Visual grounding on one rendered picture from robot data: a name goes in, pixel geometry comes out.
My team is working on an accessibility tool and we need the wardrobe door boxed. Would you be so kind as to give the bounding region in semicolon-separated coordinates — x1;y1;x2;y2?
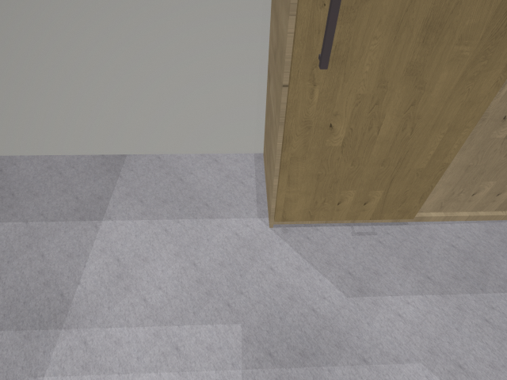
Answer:
274;0;507;222
419;79;507;212

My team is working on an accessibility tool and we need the handle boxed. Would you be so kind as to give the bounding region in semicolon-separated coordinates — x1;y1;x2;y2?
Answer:
318;0;341;70

